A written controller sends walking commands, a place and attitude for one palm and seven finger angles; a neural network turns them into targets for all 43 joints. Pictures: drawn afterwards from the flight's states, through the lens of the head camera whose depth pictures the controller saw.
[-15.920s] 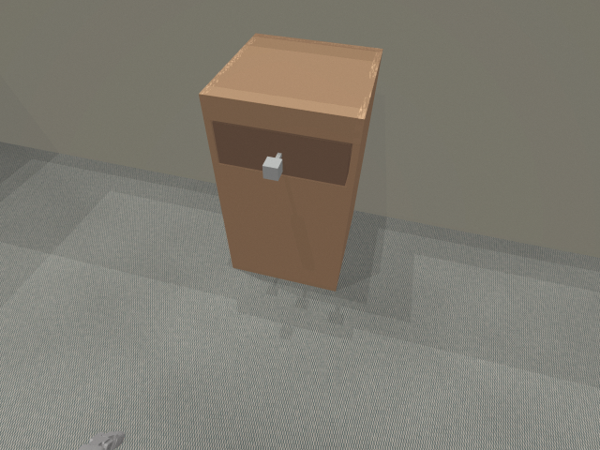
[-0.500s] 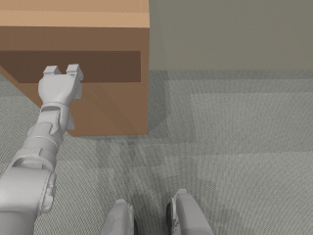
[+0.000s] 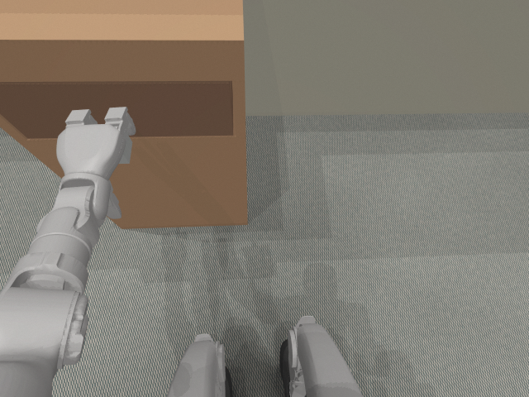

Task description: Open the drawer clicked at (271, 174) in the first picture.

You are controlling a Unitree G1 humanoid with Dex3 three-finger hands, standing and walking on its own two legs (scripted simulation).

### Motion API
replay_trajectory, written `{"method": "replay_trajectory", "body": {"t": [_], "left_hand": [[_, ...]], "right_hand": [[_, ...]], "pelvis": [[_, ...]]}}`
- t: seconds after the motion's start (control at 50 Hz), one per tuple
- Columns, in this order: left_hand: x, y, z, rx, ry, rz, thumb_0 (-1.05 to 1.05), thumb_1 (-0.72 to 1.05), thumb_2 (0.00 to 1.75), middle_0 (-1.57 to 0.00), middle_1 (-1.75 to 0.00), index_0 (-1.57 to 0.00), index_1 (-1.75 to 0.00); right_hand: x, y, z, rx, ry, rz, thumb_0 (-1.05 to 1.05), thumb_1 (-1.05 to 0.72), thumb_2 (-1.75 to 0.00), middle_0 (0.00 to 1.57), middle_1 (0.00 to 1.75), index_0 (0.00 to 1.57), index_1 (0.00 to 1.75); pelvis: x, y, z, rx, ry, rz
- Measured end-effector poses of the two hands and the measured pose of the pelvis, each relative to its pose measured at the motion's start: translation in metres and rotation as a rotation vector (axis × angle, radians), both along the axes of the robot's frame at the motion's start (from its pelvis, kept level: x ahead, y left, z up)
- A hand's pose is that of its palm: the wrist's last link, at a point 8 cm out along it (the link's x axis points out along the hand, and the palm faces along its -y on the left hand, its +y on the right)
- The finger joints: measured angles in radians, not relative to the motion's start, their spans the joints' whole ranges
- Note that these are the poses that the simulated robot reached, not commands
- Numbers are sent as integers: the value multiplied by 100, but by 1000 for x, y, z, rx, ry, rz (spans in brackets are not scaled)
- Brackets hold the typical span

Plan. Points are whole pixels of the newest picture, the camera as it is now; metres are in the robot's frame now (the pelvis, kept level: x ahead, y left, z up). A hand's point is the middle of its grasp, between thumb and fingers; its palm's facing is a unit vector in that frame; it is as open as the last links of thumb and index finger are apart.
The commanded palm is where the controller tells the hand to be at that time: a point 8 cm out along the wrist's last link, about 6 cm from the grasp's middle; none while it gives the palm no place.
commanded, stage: close the thumb around the handle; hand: left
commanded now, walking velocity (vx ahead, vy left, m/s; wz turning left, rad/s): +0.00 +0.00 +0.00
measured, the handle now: (115, 134) +0.54 +0.22 -0.03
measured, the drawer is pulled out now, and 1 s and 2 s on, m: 0.00 0.00 0.12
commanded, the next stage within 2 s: pull the drawer open in 0.74 s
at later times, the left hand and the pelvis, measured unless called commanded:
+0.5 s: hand (109, 162) +0.49 +0.23 -0.04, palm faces -0.06 -0.02 -1.00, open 8.3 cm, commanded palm +0.47 +0.23 +0.01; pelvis +0.00 +0.00 -0.01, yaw +0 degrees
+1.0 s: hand (110, 166) +0.49 +0.23 -0.04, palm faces -0.05 -0.04 -1.00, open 8.2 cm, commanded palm +0.46 +0.23 +0.01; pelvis +0.00 +0.00 +0.00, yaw +0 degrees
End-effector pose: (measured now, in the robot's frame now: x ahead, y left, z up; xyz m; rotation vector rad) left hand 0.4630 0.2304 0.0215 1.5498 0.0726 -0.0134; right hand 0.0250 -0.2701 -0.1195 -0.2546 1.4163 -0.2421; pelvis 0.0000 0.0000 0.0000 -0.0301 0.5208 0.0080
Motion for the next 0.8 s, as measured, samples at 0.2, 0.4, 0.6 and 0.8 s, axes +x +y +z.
{"method": "replay_trajectory", "body": {"t": [0.2, 0.4, 0.6, 0.8], "left_hand": [[0, -1, 0, 7, 3, -2, 0, -39, 35, -33, -121, -31, -119], [6, 1, -4, 6, 3, 4, 0, 5, 54, -36, -126, -35, -125], [6, 2, -7, -16, 16, 5, 1, 39, 67, -40, -132, -29, -131], [4, 3, -10, -22, 5, 0, 2, 42, 73, -42, -134, -21, -134]], "right_hand": [[4, -5, 0, -7, -13, 8, 1, -91, -90, 20, 30, 21, 30], [4, -6, -4, -14, -7, 14, 1, -91, -90, 20, 30, 21, 30], [-2, -1, -2, -11, 10, 2, 1, -91, -90, 20, 30, 21, 30], [-4, 2, -1, -14, 18, 4, 1, -91, -90, 21, 30, 21, 30]], "pelvis": [[0, -3, 0, 3, 1, 2], [-2, -3, -5, 1, 13, 5], [-1, 0, -4, -2, 14, 0], [0, 4, -4, -8, 14, 4]]}}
